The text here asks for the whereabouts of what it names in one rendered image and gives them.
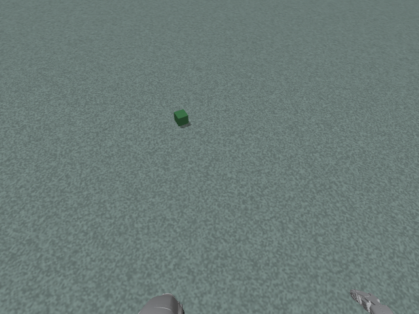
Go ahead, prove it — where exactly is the right robot hand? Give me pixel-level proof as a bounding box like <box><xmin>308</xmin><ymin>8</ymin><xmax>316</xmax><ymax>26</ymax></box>
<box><xmin>350</xmin><ymin>289</ymin><xmax>394</xmax><ymax>314</ymax></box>

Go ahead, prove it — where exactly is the cube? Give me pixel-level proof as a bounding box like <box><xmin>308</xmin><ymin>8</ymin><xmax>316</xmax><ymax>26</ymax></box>
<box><xmin>174</xmin><ymin>109</ymin><xmax>189</xmax><ymax>126</ymax></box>

